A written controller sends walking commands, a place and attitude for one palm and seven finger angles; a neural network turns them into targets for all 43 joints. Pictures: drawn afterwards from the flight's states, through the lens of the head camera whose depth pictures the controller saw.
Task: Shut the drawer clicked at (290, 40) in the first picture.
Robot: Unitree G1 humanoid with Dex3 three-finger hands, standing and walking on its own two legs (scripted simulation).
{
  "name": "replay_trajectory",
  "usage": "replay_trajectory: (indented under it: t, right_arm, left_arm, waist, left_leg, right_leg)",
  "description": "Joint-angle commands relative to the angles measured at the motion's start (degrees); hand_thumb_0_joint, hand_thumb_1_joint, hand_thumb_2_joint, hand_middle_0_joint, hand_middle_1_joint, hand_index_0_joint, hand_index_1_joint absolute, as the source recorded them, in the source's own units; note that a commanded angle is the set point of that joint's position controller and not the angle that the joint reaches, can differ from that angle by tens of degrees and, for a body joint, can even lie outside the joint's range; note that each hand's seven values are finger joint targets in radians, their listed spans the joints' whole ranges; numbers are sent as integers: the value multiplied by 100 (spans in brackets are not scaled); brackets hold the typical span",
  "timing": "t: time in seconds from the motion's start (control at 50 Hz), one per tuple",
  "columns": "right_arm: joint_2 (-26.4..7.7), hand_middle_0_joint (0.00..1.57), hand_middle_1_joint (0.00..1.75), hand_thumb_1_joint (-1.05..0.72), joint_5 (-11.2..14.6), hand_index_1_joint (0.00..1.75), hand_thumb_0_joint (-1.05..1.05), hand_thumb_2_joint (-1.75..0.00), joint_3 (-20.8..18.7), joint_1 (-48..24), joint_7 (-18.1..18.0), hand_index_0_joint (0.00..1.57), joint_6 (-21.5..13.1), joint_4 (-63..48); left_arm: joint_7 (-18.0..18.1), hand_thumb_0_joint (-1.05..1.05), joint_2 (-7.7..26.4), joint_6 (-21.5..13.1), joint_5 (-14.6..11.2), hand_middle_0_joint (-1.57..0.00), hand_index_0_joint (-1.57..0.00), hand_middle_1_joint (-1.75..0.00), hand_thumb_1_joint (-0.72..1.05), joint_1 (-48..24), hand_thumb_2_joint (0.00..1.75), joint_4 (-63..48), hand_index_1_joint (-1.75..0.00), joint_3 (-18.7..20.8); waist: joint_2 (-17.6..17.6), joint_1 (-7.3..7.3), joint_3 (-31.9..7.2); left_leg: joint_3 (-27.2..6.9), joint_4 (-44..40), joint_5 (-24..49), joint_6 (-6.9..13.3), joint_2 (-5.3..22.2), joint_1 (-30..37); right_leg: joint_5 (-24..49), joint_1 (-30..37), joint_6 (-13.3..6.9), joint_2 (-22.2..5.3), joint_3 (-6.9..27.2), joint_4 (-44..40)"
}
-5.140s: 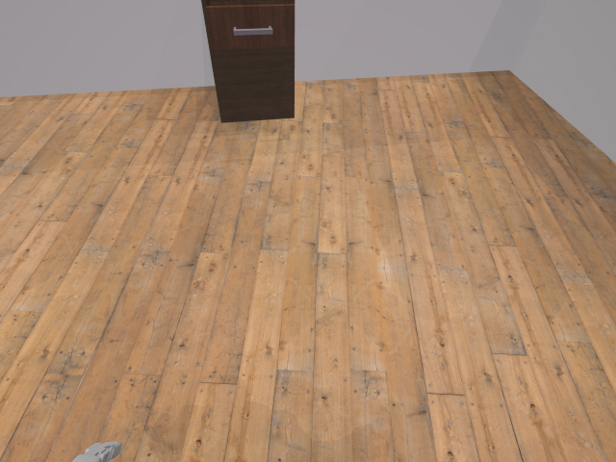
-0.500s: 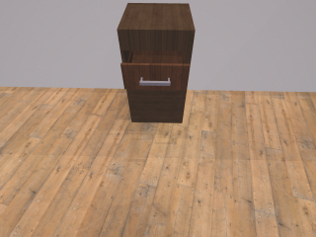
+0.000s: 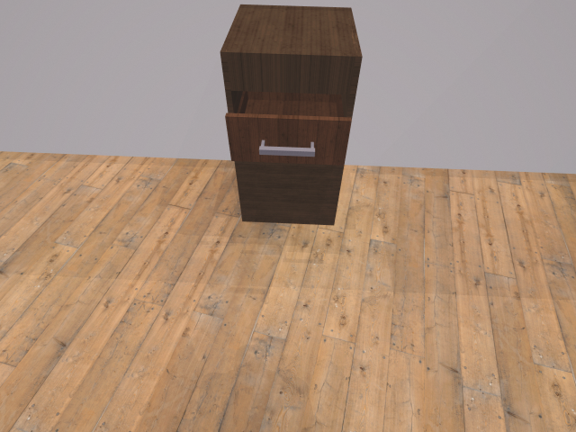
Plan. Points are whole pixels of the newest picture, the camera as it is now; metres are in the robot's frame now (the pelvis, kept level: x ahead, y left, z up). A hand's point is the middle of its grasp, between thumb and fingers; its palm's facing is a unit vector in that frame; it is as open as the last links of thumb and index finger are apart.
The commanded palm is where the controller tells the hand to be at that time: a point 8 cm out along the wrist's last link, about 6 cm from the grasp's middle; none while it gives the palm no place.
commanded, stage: look at it before walking up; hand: left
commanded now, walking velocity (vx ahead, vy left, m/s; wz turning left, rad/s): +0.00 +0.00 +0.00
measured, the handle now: (287, 147) +0.96 +0.06 -0.20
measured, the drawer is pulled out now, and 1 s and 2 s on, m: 0.15 0.15 0.15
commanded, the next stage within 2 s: stand and wait in 0.18 s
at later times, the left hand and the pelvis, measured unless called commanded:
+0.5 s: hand out of the picture -0.02 +0.18 -0.18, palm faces +0.06 -0.98 -0.20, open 7.3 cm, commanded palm none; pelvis -0.01 +0.01 +0.00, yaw +1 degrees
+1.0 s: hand out of the picture -0.02 +0.18 -0.18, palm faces +0.06 -0.98 -0.18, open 7.4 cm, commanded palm none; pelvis -0.01 +0.01 +0.00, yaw +1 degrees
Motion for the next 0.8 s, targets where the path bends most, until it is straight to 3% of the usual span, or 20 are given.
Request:
replay_trajectory:
  t: [0.0,0.12,0.32,0.46,0.78]
  right_arm:
    - [-380,20,30,-90,-31,30,0,-90,-42,596,-37,20,-37,-46]
    - [-355,20,30,-90,-33,30,0,-90,-48,682,-27,20,-43,-23]
    - [-348,20,30,-90,-27,30,0,-90,-54,770,-20,20,-78,-16]
    - [-359,20,30,-90,-30,30,0,-90,-89,671,-4,20,-15,-107]
    - [-518,20,30,-90,-18,30,0,-90,-98,482,-20,20,-99,-152]
  left_arm:
    - [33,0,548,-46,5,-20,-20,-30,90,373,90,-126,-30,95]
    - [33,0,544,-28,6,-20,-20,-30,90,350,90,-165,-30,102]
    - [47,0,589,-38,-1,-20,-20,-30,90,322,90,-227,-30,139]
    - [47,0,605,28,21,-20,-20,-30,90,252,90,-307,-30,156]
    - [27,0,708,-50,32,-20,-20,-30,90,292,90,-270,-30,132]
  waist:
    - [26,-46,456]
    - [-25,-29,523]
    - [-30,-19,296]
    - [32,-23,480]
    - [26,-30,371]
  left_leg:
    - [-379,-375,589,232,336,-484]
    - [-393,-420,459,251,330,-574]
    - [-442,-329,866,265,341,-629]
    - [-512,-202,609,293,308,-772]
    - [-536,-335,905,298,332,-520]
  right_leg:
    - [776,-50,51,-702,798,-500]
    - [531,-116,66,-682,782,-480]
    - [969,135,73,-740,655,-210]
    - [452,-187,120,-748,605,-165]
    - [885,-7,101,-750,660,-294]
